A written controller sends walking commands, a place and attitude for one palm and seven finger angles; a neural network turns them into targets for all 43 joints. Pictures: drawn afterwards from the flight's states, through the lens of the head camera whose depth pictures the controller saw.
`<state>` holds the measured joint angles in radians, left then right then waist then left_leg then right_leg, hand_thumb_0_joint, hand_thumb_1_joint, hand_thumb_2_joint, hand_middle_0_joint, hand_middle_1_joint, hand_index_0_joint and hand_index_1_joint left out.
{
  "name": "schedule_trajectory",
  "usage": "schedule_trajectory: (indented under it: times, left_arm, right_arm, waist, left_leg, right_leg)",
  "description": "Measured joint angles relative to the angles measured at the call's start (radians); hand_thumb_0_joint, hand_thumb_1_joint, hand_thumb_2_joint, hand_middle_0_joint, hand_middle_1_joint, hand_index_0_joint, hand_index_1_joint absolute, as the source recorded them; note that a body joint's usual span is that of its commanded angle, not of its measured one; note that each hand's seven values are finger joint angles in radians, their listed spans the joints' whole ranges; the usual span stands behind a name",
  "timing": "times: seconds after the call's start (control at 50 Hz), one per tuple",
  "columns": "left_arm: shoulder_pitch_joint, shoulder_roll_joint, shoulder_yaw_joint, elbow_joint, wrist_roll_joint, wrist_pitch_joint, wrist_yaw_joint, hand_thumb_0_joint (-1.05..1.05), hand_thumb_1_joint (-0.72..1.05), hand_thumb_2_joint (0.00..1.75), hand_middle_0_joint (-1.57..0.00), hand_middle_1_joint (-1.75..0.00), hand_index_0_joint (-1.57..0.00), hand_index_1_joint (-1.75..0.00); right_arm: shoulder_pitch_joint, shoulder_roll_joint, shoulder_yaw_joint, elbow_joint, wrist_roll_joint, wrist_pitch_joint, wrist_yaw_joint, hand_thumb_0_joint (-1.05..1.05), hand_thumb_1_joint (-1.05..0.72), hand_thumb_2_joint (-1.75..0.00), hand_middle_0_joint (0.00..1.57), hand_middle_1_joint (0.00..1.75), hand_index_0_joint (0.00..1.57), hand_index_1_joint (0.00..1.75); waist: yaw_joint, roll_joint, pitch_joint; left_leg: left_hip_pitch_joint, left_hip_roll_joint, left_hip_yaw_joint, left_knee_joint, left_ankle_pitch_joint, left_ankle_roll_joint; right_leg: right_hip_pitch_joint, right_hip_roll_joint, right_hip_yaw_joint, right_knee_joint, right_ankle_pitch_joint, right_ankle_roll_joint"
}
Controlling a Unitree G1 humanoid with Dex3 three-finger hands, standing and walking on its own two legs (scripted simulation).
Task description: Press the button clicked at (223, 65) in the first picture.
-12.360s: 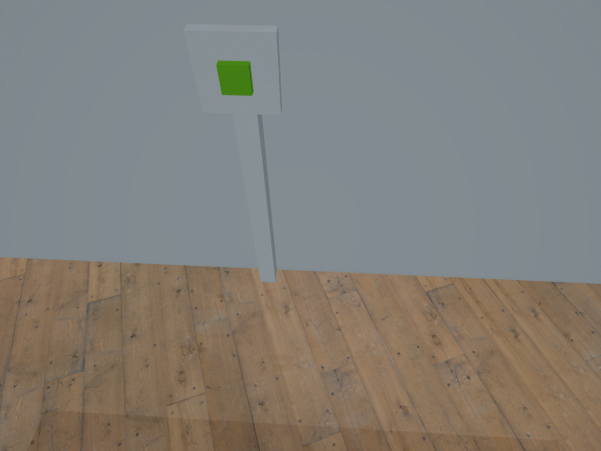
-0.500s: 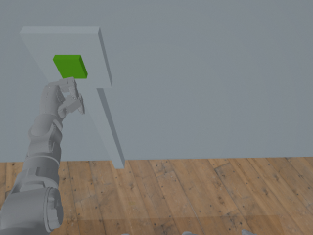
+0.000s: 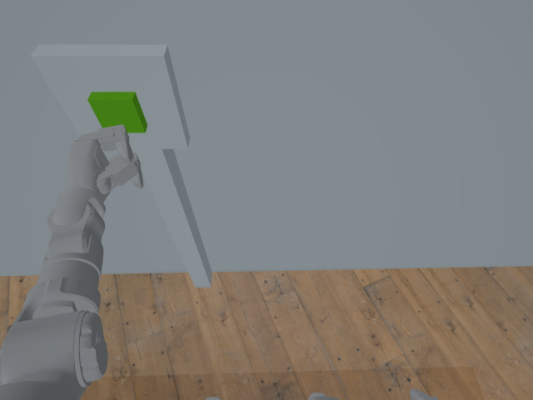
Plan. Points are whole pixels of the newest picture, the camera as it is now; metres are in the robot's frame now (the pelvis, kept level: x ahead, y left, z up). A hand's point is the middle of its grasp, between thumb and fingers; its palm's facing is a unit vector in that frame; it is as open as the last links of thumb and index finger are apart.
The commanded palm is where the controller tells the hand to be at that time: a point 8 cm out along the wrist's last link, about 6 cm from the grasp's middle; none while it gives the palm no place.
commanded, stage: press the button with the knuckle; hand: left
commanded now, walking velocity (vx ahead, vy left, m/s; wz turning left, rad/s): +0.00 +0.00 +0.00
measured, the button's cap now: (120, 111) +0.52 +0.23 +0.13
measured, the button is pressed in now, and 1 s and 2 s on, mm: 0 10 0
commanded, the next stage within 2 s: hold the button down briefly in 0.66 s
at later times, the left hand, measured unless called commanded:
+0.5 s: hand (137, 148) +0.48 +0.20 +0.10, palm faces +0.02 -1.00 -0.01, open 2.8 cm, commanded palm +0.47 +0.25 +0.10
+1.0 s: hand (137, 147) +0.48 +0.21 +0.10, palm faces +0.04 -1.00 -0.03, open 2.8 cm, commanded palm +0.48 +0.24 +0.10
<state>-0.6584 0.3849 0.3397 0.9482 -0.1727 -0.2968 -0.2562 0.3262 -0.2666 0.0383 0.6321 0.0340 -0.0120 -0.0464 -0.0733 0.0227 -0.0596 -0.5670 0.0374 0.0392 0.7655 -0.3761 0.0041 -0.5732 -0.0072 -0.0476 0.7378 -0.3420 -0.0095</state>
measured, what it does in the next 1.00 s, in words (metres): stands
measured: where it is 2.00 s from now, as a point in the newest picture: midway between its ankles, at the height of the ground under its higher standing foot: outside the picture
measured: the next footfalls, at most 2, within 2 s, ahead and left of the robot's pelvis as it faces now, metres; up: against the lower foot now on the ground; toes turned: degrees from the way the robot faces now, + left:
none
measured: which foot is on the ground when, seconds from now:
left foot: down 0.00-1.00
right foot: down 0.00-1.00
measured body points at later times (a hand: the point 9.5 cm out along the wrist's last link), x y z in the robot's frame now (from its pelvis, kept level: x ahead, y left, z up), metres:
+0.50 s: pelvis -0.01 +0.01 -0.01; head +0.08 +0.01 +0.43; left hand +0.47 +0.26 +0.10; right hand +0.01 -0.26 -0.13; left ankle +0.00 +0.12 -0.71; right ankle +0.01 -0.12 -0.71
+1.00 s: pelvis -0.03 +0.00 -0.02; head +0.08 +0.02 +0.42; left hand +0.47 +0.26 +0.10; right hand -0.01 -0.27 -0.13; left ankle +0.00 +0.12 -0.71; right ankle +0.01 -0.12 -0.71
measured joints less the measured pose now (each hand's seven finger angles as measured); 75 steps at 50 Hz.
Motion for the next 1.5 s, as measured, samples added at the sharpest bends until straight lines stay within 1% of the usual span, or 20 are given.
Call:
schedule_trajectory:
  times: [0.18, 0.3, 0.4, 0.48, 0.68, 0.82, 1.02, 1.14, 1.2, 1.26, 1.38, 1.5]
  left_arm:
    - [-0.085, 0.041, 0.019, 0.095, 0.010, -0.019, -0.020, 0.01, 0.90, 0.90, -1.30, -1.50, -1.30, -1.50]
    - [-0.139, 0.068, 0.037, 0.150, 0.032, -0.022, -0.013, 0.01, 0.90, 0.90, -1.30, -1.50, -1.30, -1.50]
    - [-0.165, 0.079, 0.042, 0.172, 0.042, -0.037, -0.016, 0.00, 0.88, 0.92, -1.30, -1.50, -1.30, -1.50]
    - [-0.196, 0.092, 0.045, 0.204, 0.052, -0.034, -0.017, -0.02, 0.85, 0.93, -1.30, -1.50, -1.30, -1.50]
    - [-0.275, 0.120, 0.022, 0.278, 0.066, -0.035, -0.013, -0.03, 0.80, 0.96, -1.30, -1.50, -1.32, -1.50]
    - [-0.326, 0.146, 0.003, 0.322, 0.071, -0.034, -0.002, -0.03, 0.78, 0.98, -1.30, -1.50, -1.34, -1.50]
    - [-0.347, 0.156, 0.002, 0.331, 0.068, -0.028, 0.018, -0.02, 0.79, 0.98, -1.30, -1.50, -1.33, -1.50]
    - [-0.344, 0.171, 0.022, 0.335, 0.079, -0.032, 0.002, -0.02, 0.79, 0.97, -1.30, -1.50, -1.33, -1.50]
    - [-0.334, 0.173, 0.031, 0.326, 0.077, -0.031, -0.007, -0.02, 0.79, 0.97, -1.30, -1.50, -1.33, -1.50]
    - [-0.301, 0.162, 0.043, 0.292, 0.072, -0.031, -0.011, -0.02, 0.79, 0.96, -1.30, -1.50, -1.33, -1.50]
    - [-0.205, 0.110, 0.051, 0.203, 0.047, -0.036, -0.005, -0.01, 0.80, 0.94, -1.30, -1.50, -1.31, -1.50]
    - [-0.111, 0.048, 0.032, 0.102, 0.024, -0.026, 0.011, 0.00, 0.86, 0.92, -1.30, -1.50, -1.30, -1.50]
  right_arm:
    - [0.022, -0.010, -0.005, 0.006, -0.006, 0.004, 0.003, 0.01, -0.90, -0.89, 0.21, 0.30, 0.20, 0.30]
    - [0.036, -0.015, -0.005, 0.007, -0.012, 0.010, 0.005, 0.01, -0.90, -0.89, 0.21, 0.30, 0.20, 0.30]
    - [0.055, -0.015, -0.008, 0.016, -0.017, 0.016, 0.009, 0.01, -0.90, -0.89, 0.21, 0.30, 0.20, 0.30]
    - [0.062, -0.013, -0.003, 0.026, -0.020, 0.020, 0.009, 0.01, -0.90, -0.89, 0.21, 0.30, 0.20, 0.30]
    - [0.062, -0.011, 0.007, 0.039, -0.028, 0.003, 0.010, 0.01, -0.90, -0.89, 0.21, 0.30, 0.20, 0.30]
    - [0.056, -0.018, 0.015, 0.040, -0.030, -0.017, 0.008, 0.01, -0.90, -0.89, 0.21, 0.30, 0.20, 0.30]
    - [0.066, -0.029, 0.017, 0.047, -0.035, -0.037, 0.010, 0.01, -0.90, -0.89, 0.21, 0.30, 0.20, 0.30]
    - [0.071, -0.029, 0.018, 0.042, -0.034, -0.036, 0.011, 0.01, -0.90, -0.89, 0.21, 0.30, 0.20, 0.30]
    - [0.076, -0.028, 0.017, 0.033, -0.033, -0.031, 0.012, 0.01, -0.90, -0.89, 0.21, 0.30, 0.20, 0.30]
    - [0.082, -0.025, 0.012, 0.023, -0.033, -0.024, 0.016, 0.01, -0.90, -0.89, 0.21, 0.30, 0.20, 0.30]
    - [0.083, -0.017, 0.004, 0.013, -0.025, -0.005, 0.021, 0.01, -0.90, -0.89, 0.21, 0.30, 0.20, 0.30]
    - [0.064, -0.006, 0.000, -0.004, -0.016, 0.005, 0.019, 0.01, -0.90, -0.89, 0.21, 0.30, 0.20, 0.30]
  waist:
    - [-0.019, -0.003, -0.004]
    - [-0.039, -0.007, -0.002]
    - [-0.044, -0.006, -0.004]
    - [-0.049, -0.005, -0.005]
    - [-0.060, 0.000, -0.002]
    - [-0.073, 0.000, -0.001]
    - [-0.081, 0.000, -0.001]
    - [-0.089, -0.001, -0.002]
    - [-0.089, -0.002, -0.002]
    - [-0.084, -0.001, -0.007]
    - [-0.061, 0.002, -0.014]
    - [-0.038, 0.005, -0.021]
  left_leg:
    - [-0.040, 0.002, 0.001, 0.020, -0.003, 0.002]
    - [-0.076, 0.005, 0.004, 0.038, -0.007, 0.004]
    - [-0.101, 0.005, 0.002, 0.051, -0.010, 0.005]
    - [-0.119, 0.004, -0.004, 0.061, -0.011, 0.006]
    - [-0.170, 0.000, -0.025, 0.087, -0.005, 0.006]
    - [-0.209, -0.001, -0.036, 0.106, 0.003, 0.005]
    - [-0.235, 0.000, -0.040, 0.118, 0.011, 0.003]
    - [-0.239, 0.006, -0.039, 0.122, 0.010, 0.003]
    - [-0.236, 0.008, -0.035, 0.122, 0.008, 0.003]
    - [-0.227, 0.010, -0.028, 0.117, 0.007, 0.003]
    - [-0.181, 0.010, -0.012, 0.097, 0.000, 0.006]
    - [-0.119, 0.008, 0.003, 0.068, -0.008, 0.008]
  right_leg:
    - [-0.040, 0.002, 0.002, 0.016, 0.001, 0.001]
    - [-0.074, 0.004, 0.005, 0.029, 0.001, 0.003]
    - [-0.096, 0.004, 0.004, 0.037, 0.000, 0.004]
    - [-0.110, 0.003, -0.002, 0.041, 0.000, 0.005]
    - [-0.146, -0.002, -0.021, 0.056, 0.005, 0.004]
    - [-0.179, -0.003, -0.032, 0.070, 0.011, 0.002]
    - [-0.204, -0.002, -0.035, 0.080, 0.019, -0.001]
    - [-0.208, 0.004, -0.033, 0.081, 0.022, -0.002]
    - [-0.207, 0.006, -0.029, 0.080, 0.022, -0.002]
    - [-0.201, 0.008, -0.022, 0.076, 0.022, -0.002]
    - [-0.165, 0.009, -0.006, 0.063, 0.017, 0.002]
    - [-0.113, 0.008, 0.009, 0.045, 0.009, 0.006]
